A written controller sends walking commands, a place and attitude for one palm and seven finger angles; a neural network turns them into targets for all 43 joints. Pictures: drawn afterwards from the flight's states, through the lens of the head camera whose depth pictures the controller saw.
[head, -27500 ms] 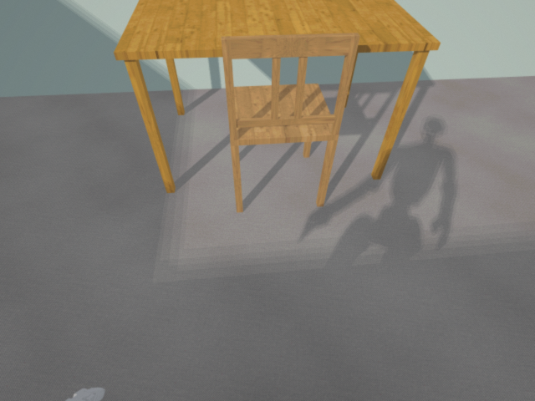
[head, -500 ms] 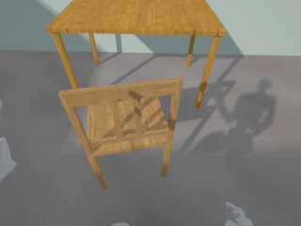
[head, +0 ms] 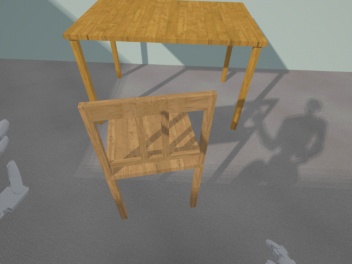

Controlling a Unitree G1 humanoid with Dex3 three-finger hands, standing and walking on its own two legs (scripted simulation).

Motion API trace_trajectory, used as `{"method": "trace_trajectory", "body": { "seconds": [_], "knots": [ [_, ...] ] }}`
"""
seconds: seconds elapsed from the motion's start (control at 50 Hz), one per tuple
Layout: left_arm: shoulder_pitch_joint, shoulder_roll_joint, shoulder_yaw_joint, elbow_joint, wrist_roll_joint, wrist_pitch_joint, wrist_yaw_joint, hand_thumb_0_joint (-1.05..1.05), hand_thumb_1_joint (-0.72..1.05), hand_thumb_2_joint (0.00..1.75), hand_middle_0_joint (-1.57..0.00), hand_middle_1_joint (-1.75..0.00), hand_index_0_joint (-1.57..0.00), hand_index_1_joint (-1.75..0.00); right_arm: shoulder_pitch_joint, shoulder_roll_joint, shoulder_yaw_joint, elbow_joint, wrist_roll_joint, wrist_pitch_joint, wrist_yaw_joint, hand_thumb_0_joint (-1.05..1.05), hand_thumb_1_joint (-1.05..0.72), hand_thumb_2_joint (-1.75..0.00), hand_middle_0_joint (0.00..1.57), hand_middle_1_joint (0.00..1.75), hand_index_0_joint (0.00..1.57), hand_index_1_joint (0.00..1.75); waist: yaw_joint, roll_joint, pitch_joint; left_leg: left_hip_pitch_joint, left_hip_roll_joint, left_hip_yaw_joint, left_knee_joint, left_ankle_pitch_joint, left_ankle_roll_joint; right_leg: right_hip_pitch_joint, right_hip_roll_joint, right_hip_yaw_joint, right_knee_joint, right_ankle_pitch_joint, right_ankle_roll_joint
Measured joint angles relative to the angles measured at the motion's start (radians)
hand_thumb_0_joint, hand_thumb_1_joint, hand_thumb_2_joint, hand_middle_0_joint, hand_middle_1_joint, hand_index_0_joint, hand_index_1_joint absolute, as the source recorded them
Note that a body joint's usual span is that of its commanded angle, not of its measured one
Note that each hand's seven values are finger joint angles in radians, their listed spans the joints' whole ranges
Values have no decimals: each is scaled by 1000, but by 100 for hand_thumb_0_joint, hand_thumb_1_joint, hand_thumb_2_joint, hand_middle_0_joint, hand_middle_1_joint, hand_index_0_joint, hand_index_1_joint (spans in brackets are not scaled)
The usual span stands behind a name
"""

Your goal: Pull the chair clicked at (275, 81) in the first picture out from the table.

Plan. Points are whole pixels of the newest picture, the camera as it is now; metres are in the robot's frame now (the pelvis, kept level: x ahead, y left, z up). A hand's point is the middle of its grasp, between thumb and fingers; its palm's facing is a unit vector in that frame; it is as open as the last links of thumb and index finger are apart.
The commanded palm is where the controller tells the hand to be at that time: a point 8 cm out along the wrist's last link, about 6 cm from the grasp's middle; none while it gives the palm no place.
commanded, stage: let the arm hang, fingers relaxed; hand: left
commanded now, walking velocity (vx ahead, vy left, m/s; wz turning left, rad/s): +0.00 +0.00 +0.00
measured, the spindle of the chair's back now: (141, 138) +0.57 +0.16 -0.12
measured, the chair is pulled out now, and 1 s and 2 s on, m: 0.57 0.57 0.57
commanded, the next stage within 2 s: look to check the result in 1.16 s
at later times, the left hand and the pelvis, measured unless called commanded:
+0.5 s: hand out of the picture +0.04 +0.19 -0.17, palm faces +0.06 -0.98 -0.18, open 6.9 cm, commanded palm none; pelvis +0.01 +0.01 +0.01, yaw +2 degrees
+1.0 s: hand out of the picture +0.00 +0.15 -0.17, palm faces +0.03 -0.99 -0.15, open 7.3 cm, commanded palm none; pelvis +0.01 +0.00 +0.01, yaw +1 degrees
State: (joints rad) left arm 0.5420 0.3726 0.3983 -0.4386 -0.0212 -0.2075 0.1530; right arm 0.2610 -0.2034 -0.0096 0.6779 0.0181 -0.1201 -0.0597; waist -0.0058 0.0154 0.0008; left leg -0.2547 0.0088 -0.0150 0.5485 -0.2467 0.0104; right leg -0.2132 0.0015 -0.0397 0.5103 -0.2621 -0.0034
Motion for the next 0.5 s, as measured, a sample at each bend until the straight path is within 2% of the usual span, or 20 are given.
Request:
{"method": "trace_trajectory", "body": {
  "seconds": [0.06,0.08,0.12,0.16,0.22,0.3,0.32,0.34,0.4,0.5],
  "knots": [
    [-9,5,0,13,4,11,0,1,89,90,-21,-30,-21,-30,-14,10,3,-17,5,-5,-5,2,-90,-90,21,30,21,30,-6,-1,-1,7,0,-2,-19,-11,-1,13,0,-2,-30,9,4],
    [-33,12,-16,56,21,4,-14,1,89,90,-21,-30,-21,-30,-19,7,-4,-9,-2,-19,12,2,-90,-90,20,30,21,30,-5,2,-10,-11,-3,-6,-12,-12,-1,-4,-2,-6,-23,8,4],
    [-127,-2,-91,239,40,53,-65,0,89,90,-20,-30,-21,-30,-44,-8,-18,30,-15,-1,42,1,-90,-90,20,30,21,30,6,17,-27,-50,-15,-11,15,-19,0,-44,-15,-12,16,-11,8],
    [-217,-52,-174,483,46,135,-97,0,90,90,-20,-30,-20,-30,-71,-19,-17,71,-27,41,55,1,-90,-90,20,30,21,30,8,32,-36,-69,-26,-14,35,-28,5,-64,-26,-16,43,-29,12],
    [-295,-126,-279,832,48,232,-122,0,91,90,-19,-30,-19,-30,-87,-7,-1,108,-37,90,62,1,-90,-90,20,30,20,30,-7,18,-18,-64,-39,-13,46,-37,10,-66,-39,-15,74,-50,13],
    [-296,-211,-391,1144,40,282,-141,1,91,90,-19,-30,-19,-30,-69,30,28,156,-38,111,59,1,-90,-90,20,30,21,30,-26,-42,32,-28,-38,-11,28,-36,9,-33,-39,-12,61,-52,16],
    [-286,-231,-404,1197,32,282,-142,0,92,90,-19,-30,-19,-30,-59,38,34,173,-36,113,56,1,-90,-90,20,30,21,30,-26,-55,44,-20,-34,-13,21,-34,8,-22,-35,-14,46,-45,16],
    [-287,-241,-376,1219,10,264,-124,-2,96,90,-20,-30,-20,-30,-44,47,36,190,-35,114,52,1,-90,-90,20,30,21,30,-22,-66,54,-18,-31,-21,15,-30,7,-12,-30,-22,29,-37,14],
    [-295,-211,-366,1271,19,242,-118,-7,102,90,-21,-30,-21,-30,-3,56,25,243,-33,122,34,0,-92,-90,21,30,21,30,2,-77,70,-8,-24,-35,-11,-14,2,13,-21,-36,-22,-11,8],
    [-266,-169,-384,1377,28,247,-129,-5,99,90,-20,-30,-20,-30,44,33,12,298,-31,132,27,0,-93,-90,20,30,21,30,2,-50,70,18,-21,-32,-49,1,4,43,-18,-33,-75,15,9]
  ]
}}
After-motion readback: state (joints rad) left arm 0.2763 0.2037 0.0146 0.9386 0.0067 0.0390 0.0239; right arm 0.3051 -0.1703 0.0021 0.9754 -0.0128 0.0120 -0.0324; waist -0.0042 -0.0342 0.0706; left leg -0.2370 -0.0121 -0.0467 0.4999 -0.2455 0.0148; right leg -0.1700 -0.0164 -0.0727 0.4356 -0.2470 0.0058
